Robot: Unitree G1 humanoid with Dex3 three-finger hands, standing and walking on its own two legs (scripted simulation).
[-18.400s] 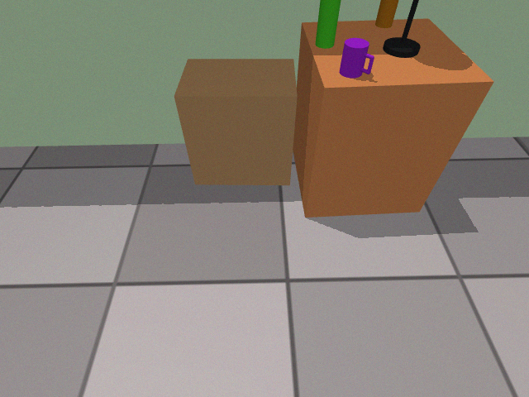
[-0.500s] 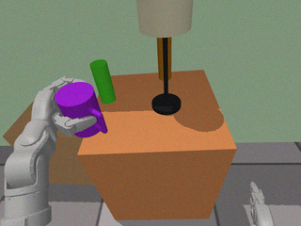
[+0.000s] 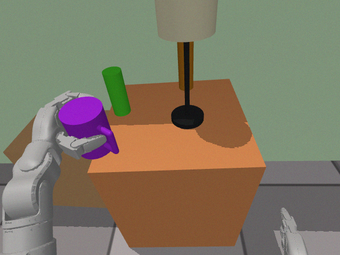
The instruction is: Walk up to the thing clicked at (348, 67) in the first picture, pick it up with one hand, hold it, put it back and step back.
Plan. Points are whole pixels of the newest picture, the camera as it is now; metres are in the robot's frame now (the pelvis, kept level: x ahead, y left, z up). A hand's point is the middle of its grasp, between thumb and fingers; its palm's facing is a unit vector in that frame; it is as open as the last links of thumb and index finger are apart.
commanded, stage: hold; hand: left
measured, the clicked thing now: (95, 132) +0.31 +0.15 +0.21
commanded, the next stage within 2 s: crouch in 1.38 s
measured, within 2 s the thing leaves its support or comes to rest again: neither
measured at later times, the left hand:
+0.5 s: hand (86, 122) +0.33 +0.18 +0.22, palm faces +0.09 -1.00 -0.03, open 11.1 cm
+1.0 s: hand (86, 118) +0.33 +0.17 +0.22, palm faces +0.07 -1.00 -0.04, open 11.1 cm
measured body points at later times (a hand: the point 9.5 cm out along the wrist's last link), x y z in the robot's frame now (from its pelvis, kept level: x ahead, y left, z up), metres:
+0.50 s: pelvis +0.00 +0.00 +0.00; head -0.03 -0.03 +0.45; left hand +0.32 +0.23 +0.22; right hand +0.16 -0.26 -0.07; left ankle +0.01 +0.13 -0.73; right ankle +0.01 -0.14 -0.73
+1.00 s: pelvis +0.00 +0.00 +0.00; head -0.04 -0.02 +0.45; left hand +0.32 +0.23 +0.23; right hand +0.17 -0.25 -0.06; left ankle +0.01 +0.13 -0.73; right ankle +0.01 -0.14 -0.73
